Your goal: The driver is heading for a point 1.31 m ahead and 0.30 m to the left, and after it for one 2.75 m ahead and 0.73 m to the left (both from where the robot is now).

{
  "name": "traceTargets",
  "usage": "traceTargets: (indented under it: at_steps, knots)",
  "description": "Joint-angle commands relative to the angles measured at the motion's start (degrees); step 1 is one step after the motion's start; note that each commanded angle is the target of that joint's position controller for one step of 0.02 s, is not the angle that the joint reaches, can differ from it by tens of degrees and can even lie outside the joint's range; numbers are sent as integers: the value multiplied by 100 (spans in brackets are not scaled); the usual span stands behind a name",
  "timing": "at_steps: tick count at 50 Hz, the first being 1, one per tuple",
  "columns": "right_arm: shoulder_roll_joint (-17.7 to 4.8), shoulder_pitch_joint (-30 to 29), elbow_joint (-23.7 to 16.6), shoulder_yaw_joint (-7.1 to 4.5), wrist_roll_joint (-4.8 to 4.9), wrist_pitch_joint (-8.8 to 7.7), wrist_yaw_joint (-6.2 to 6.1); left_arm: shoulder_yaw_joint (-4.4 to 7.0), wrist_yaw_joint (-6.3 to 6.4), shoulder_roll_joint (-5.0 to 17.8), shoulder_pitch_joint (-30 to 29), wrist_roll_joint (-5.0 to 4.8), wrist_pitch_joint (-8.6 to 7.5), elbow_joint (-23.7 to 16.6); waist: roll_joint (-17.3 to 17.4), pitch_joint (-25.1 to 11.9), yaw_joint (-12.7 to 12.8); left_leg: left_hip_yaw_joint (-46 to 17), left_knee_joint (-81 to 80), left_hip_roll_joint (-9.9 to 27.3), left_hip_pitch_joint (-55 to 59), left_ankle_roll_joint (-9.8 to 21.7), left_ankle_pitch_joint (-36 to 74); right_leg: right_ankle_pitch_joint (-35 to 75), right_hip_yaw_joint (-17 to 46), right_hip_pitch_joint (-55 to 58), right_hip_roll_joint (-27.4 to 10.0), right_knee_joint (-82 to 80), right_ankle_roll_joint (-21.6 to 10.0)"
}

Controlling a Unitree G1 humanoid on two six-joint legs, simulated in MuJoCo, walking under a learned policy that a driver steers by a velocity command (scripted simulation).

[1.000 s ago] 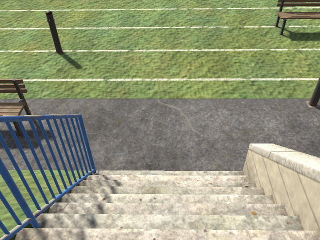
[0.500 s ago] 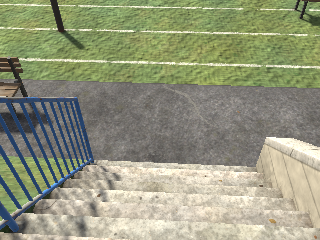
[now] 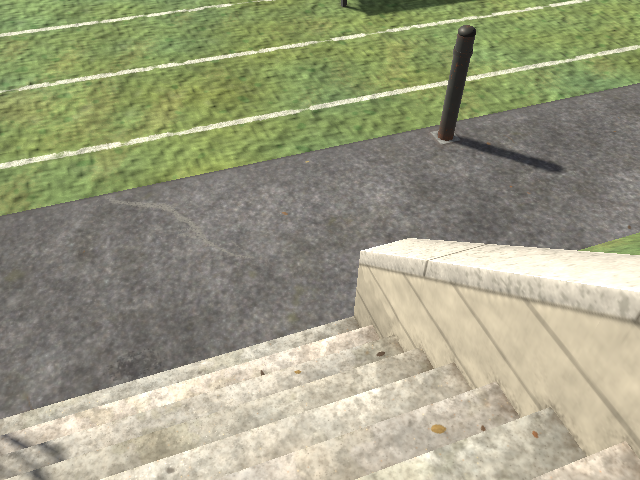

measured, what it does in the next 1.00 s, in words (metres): goes down, turning left: right foot 0.21 m lower, then left foot 0.20 m lower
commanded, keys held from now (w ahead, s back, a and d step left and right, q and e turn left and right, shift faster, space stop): w+shift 0.04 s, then w+q+shift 0.12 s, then q+shift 0.54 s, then shift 0.14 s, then e+shift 0.16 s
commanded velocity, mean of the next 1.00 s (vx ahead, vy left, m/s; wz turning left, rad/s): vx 0.39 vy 0.00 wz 0.48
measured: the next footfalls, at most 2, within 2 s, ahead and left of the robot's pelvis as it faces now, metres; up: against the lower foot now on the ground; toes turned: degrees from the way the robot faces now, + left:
right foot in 0.06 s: +0.13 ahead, -0.08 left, -0.21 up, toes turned -2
left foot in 0.40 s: +0.33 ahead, +0.08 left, -0.41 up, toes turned +8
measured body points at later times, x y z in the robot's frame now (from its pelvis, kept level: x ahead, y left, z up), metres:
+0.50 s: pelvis +0.29 +0.03 -0.31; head +0.30 +0.04 +0.14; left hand +0.34 +0.29 -0.44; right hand +0.35 -0.22 -0.44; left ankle +0.30 +0.07 -1.02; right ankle +0.28 -0.10 -0.76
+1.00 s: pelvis +0.48 +0.02 -0.45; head +0.46 +0.00 +0.00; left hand +0.46 +0.30 -0.55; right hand +0.73 -0.12 -0.55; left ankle +0.31 +0.06 -0.98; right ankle +0.58 -0.03 -1.21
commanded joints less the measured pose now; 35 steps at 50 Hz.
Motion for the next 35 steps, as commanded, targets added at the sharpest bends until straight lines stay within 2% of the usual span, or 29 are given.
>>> traceTargets:
  at_steps: [1,2,3,4,6,7,8,10,11,12,13,15,16,17,18,19,20,21,22,23,24,25,26,27,28,30,31,33,35]
  knots:
    - [-980,-1038,-404,-193,-198,-140,-32,335,220,1009,2551,24,150,633,1331,119,1371,-540,830,1015,-1760,559,6868,-810,-1113,3697,134,-480,-112]
    - [-1108,-1159,-432,-346,-227,19,-115,507,169,1228,3267,153,122,910,844,338,1790,-710,3264,605,-2503,432,6475,-2057,-53,4576,-249,-1666,-506]
    - [-1079,-1634,-561,-432,-221,240,-279,476,49,980,2958,65,27,658,-373,938,2136,-462,5312,-419,-2763,516,2547,-1885,168,4078,-526,-3565,-681]
    - [-402,-874,-904,-278,-91,237,-264,267,-11,997,2807,110,-89,759,-1006,604,1038,-1676,5081,-837,-4850,628,369,2113,420,5316,-1140,-358,-272]
    - [-453,-5,-484,-317,-209,244,-165,171,1,759,2950,1,-191,930,257,175,544,-1939,3183,-161,-5417,706,1536,-355,1220,4927,-1702,-434,-319]
    - [-341,-209,-385,-323,-206,263,-130,40,2,374,2599,72,-278,888,444,163,345,-1926,2576,-133,-5066,734,2607,-1614,812,3910,-1310,-628,22]
    - [-175,-276,-620,-260,-242,311,-137,58,45,558,2381,48,-324,785,-524,54,94,-1995,1598,25,-4623,492,3345,-1713,1294,2917,-1867,-678,-466]
    - [-424,-979,-690,-327,-382,483,-193,-1,54,503,2107,74,-444,817,115,707,88,-1511,414,-26,-3312,-46,4892,-1528,1225,705,-1903,-621,-602]
    - [-512,-773,-545,-361,-270,586,-74,77,49,727,1748,121,-497,738,242,265,-140,-1228,297,-164,-2678,-55,5835,-2208,678,468,-1322,-677,-306]
    - [-516,-867,-654,-368,-258,536,-73,8,158,348,1790,-52,-622,824,-186,362,-154,-1452,-452,-17,-2907,110,6802,-2041,506,694,-1324,199,72]
    - [-407,-1028,-792,-285,-172,448,-29,-66,222,36,1489,-232,-680,755,241,487,-351,-973,-2165,-146,-1464,67,8410,-3587,-479,-480,-893,609,357]
    - [-90,-1886,-924,-141,-71,372,124,12,337,417,1473,-193,-590,617,221,738,104,-509,-2940,-395,-393,34,8982,-4938,-742,-713,-866,632,337]
    - [-249,-1918,-1024,-136,-141,380,135,56,383,595,1533,-150,-566,558,49,751,175,-101,-3075,-523,-364,100,8908,-3983,-822,-257,-960,1200,265]
    - [-463,-1314,-896,-235,-229,467,100,135,404,930,1179,-134,-501,510,-582,243,-124,-256,-2300,-482,27,342,8523,-2595,-745,145,-1229,1665,280]
    - [-864,-506,-691,-344,-265,457,55,108,394,833,1179,-160,-407,446,-437,165,-336,-85,-2640,-546,247,581,7991,-1358,-1046,434,-1204,3019,434]
    - [-1170,575,-616,-482,-70,428,97,184,454,1009,796,-19,-260,263,-291,-23,-990,-562,-4360,-232,881,911,7287,-1082,-1008,594,-1100,4786,359]
    - [-1283,861,-449,-594,18,453,175,205,616,581,763,82,-31,409,714,235,-1227,-1804,-5971,539,1182,1505,7406,-4474,-1188,340,-239,7669,302]
    - [-1430,150,-662,-457,80,473,266,85,592,161,1274,64,0,-231,2045,726,-54,-2442,-3182,783,1952,1159,13061,-7699,-1123,-2280,507,8323,489]
    - [-1429,88,-786,-407,203,451,285,-59,548,102,1277,206,83,-571,1543,178,153,-3332,-3074,1177,2327,1357,13863,-7797,-573,-3022,227,7518,520]
    - [-1347,29,-900,-366,82,476,263,-53,585,350,1040,252,178,-526,528,192,67,-3477,-3340,1304,1742,1607,11640,-7103,-292,-3201,-6,7058,462]
    - [-1369,-327,-1046,-378,64,496,189,-44,604,248,1211,324,178,-447,569,-6,336,-3789,-3258,1354,1167,1921,10711,-6775,-67,-3075,-96,6843,543]
    - [-1192,-505,-1048,-277,43,452,86,-62,611,303,831,394,218,-537,95,-119,423,-3523,-3245,993,701,1696,9780,-5568,-19,-3196,-25,6223,654]
    - [-1270,-351,-1143,-287,31,400,39,-127,599,89,840,417,276,-738,876,-402,551,-4310,-3160,1292,428,1877,10892,-5268,109,-3126,-74,5947,813]
    - [-933,-757,-1345,-169,56,422,-68,-215,619,99,321,274,316,-1128,819,-275,639,-4404,-3595,1150,-679,1710,10090,-4368,100,-2538,27,4368,1119]
    - [-784,-1142,-1494,-91,45,464,-98,-214,649,79,42,274,390,-1170,773,-124,647,-4337,-3544,861,-1456,1567,9636,-3903,69,-1733,126,3856,1186]
    - [-780,-1428,-1770,-65,80,570,-224,-154,599,192,298,301,428,-945,974,-562,732,-4028,-3041,384,-1289,1129,9565,-2907,-14,-1163,211,3983,1091]
    - [-752,-886,-1556,-69,136,578,-294,-60,541,408,-16,281,421,-1062,708,-498,494,-3913,-2532,-57,-867,1032,8191,-2286,88,-1738,349,3620,1074]
    - [-914,-600,-1655,-135,117,634,-370,-62,442,314,-441,324,352,-1282,806,-361,296,-4334,-2230,-203,-103,1017,7839,-2473,336,-2402,423,3070,1006]
    - [-930,-1199,-2031,-148,122,743,-418,-175,328,173,-774,273,310,-1540,811,-149,426,-4611,-2157,-340,-807,1086,6320,-1695,431,-1707,516,2031,1020]
Keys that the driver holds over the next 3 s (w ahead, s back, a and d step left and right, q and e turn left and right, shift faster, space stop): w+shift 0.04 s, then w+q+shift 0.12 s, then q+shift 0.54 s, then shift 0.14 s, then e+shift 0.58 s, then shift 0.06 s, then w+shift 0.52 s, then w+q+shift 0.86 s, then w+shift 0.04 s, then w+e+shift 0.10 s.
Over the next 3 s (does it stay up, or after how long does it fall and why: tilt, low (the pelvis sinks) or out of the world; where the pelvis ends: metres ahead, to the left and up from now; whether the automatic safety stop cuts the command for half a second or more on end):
stays up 0.90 0.12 -0.78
